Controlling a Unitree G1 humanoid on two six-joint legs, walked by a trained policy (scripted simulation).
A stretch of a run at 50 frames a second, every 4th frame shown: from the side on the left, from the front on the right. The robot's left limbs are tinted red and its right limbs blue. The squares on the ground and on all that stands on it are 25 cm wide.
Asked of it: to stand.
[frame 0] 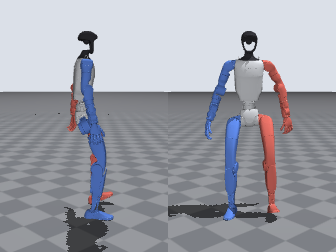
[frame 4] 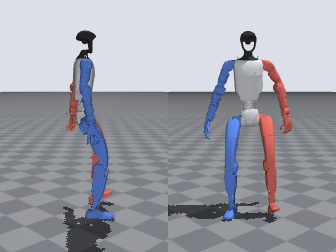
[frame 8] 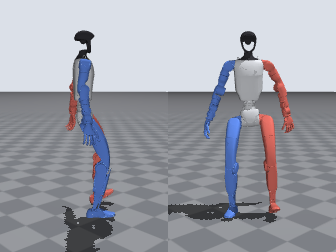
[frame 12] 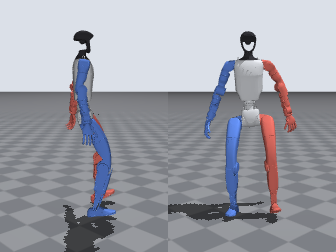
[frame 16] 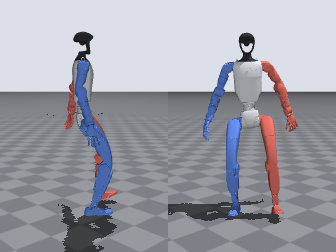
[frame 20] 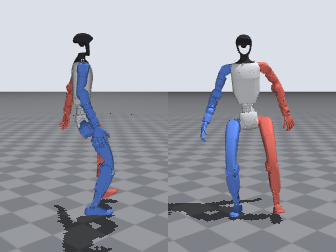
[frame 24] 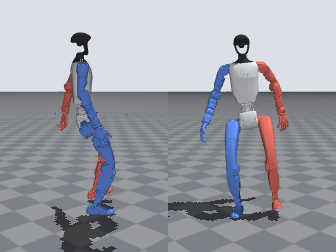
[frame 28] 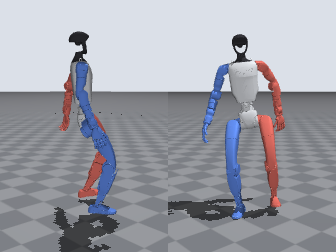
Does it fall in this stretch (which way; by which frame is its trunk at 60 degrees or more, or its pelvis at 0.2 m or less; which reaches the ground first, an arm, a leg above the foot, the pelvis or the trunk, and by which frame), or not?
no
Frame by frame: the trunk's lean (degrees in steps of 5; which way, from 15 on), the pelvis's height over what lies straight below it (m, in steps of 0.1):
0: 5, 0.8
4: 5, 0.8
8: 0, 0.8
12: 0, 0.8
16: 0, 0.8
20: 5, 0.8
24: 5, 0.8
28: 5, 0.8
